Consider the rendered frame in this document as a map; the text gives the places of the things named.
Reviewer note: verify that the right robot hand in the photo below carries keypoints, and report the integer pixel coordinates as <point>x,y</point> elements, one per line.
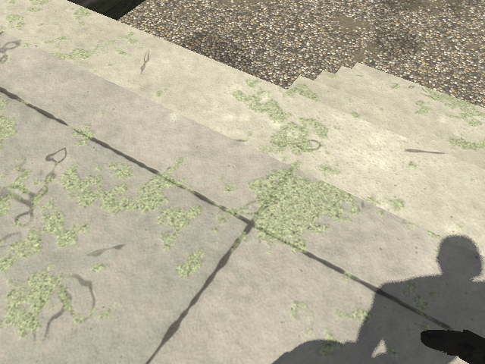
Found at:
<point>467,345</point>

